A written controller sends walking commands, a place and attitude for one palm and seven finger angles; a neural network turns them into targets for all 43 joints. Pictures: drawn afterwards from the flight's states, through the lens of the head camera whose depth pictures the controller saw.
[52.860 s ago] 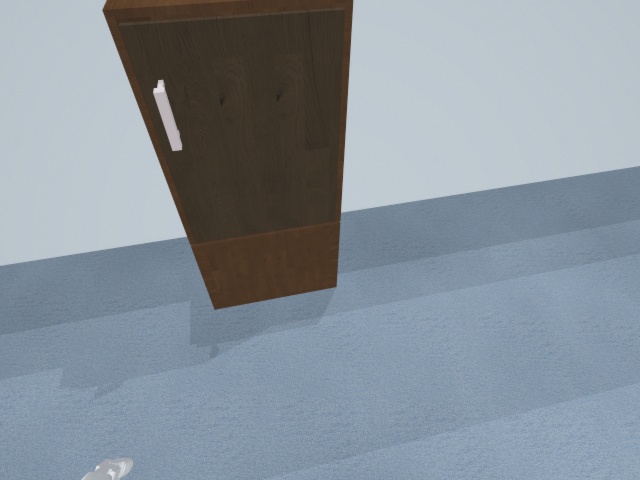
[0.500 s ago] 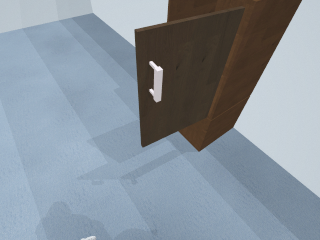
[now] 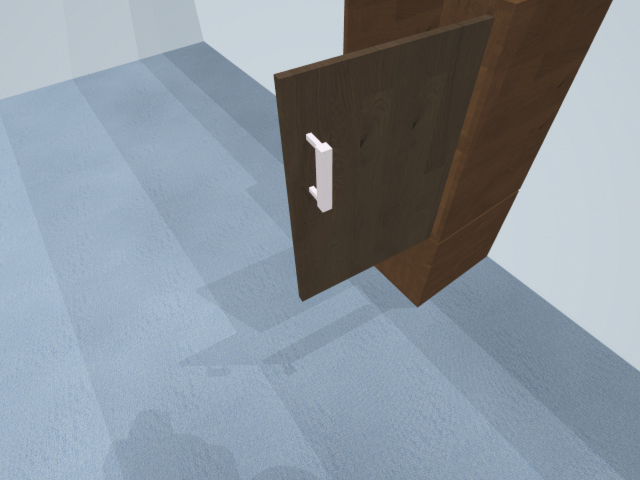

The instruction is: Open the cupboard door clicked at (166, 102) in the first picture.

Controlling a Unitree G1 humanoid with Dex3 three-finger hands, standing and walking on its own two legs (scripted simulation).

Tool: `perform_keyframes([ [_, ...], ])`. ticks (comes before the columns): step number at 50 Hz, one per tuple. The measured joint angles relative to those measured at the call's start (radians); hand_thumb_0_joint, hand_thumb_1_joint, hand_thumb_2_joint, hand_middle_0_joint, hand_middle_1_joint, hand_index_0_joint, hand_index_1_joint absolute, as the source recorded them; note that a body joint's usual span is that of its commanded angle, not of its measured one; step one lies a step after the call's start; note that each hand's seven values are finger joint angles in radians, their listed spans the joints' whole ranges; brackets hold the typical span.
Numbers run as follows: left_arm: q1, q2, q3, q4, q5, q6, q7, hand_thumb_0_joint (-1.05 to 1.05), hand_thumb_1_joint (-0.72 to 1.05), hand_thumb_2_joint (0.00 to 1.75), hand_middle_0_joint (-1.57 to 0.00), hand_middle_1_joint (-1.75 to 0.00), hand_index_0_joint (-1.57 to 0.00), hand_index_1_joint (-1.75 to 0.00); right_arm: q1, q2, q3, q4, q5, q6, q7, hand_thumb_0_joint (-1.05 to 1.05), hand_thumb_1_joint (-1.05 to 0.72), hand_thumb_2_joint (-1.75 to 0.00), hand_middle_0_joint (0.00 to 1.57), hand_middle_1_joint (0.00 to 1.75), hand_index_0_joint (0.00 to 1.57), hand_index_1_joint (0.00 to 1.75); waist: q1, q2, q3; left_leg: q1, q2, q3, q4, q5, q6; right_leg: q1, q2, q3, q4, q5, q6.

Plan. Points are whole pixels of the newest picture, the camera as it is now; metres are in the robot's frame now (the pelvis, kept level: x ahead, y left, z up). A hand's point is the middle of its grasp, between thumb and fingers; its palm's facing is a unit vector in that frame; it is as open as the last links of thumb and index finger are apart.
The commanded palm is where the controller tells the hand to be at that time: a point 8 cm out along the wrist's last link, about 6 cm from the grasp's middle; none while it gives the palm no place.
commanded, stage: let the arm hang, fingers relaxed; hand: left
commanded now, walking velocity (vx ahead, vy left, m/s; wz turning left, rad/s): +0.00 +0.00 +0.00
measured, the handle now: (318, 173) +0.59 +0.04 +0.04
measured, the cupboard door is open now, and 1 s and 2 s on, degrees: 84 84 84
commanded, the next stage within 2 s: look to check the result in 0.32 s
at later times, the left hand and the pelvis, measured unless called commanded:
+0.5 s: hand out of the picture +0.01 +0.17 -0.17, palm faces +0.05 -0.98 -0.20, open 7.4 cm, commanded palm none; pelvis +0.02 +0.00 +0.00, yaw +0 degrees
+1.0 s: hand out of the picture +0.04 +0.17 -0.17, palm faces +0.04 -0.98 -0.21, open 7.4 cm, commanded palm none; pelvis +0.03 -0.01 +0.00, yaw +0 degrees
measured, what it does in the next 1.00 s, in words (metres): stands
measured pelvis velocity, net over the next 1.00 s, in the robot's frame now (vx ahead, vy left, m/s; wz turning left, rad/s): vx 0.03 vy -0.01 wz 0.00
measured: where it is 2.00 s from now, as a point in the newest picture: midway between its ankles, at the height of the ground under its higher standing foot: outside the picture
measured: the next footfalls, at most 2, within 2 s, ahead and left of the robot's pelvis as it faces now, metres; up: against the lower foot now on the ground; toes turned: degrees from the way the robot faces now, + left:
none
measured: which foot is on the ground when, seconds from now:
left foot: down 0.00-1.00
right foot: down 0.00-1.00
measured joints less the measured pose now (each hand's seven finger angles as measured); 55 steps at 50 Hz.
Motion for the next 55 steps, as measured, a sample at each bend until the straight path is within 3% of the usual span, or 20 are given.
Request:
perform_keyframes([
  [6,-0.015,-0.034,-0.008,0.010,0.001,-0.008,0.002,0.01,0.91,0.90,-0.20,-0.30,-0.20,-0.30,-0.007,0.011,0.002,0.013,0.003,-0.009,-0.005,0.01,-0.91,-0.90,0.20,0.30,0.20,0.30,-0.001,-0.015,-0.006,0.017,-0.004,0.002,-0.014,0.000,0.001,0.012,-0.004,0.003,-0.003,-0.005,0.003],
  [19,-0.004,-0.037,-0.009,0.029,-0.001,-0.017,0.003,0.01,0.92,0.90,-0.20,-0.30,-0.20,-0.30,-0.041,0.008,0.000,0.013,0.005,-0.015,-0.010,0.01,-0.91,-0.90,0.20,0.30,0.20,0.30,0.003,-0.016,-0.010,0.044,-0.002,0.001,-0.030,-0.005,0.000,0.039,-0.001,0.002,-0.020,-0.010,0.004],
  [55,-0.033,-0.011,-0.010,0.028,-0.003,-0.026,0.000,0.01,0.91,0.90,-0.20,-0.30,-0.20,-0.30,-0.066,-0.016,0.003,0.034,0.005,-0.017,-0.008,0.01,-0.91,-0.90,0.20,0.30,0.20,0.30,-0.001,-0.019,0.002,0.081,0.010,-0.004,-0.064,-0.010,-0.012,0.075,0.012,-0.003,-0.050,-0.019,-0.006],
])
